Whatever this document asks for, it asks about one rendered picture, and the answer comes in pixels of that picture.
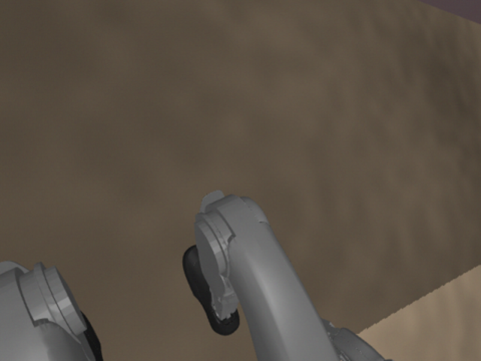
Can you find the right robot foot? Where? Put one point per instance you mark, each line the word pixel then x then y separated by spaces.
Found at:
pixel 201 291

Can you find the right robot hand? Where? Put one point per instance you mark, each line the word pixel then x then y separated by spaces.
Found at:
pixel 349 346

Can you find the left robot foot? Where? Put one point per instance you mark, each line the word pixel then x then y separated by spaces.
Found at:
pixel 92 339

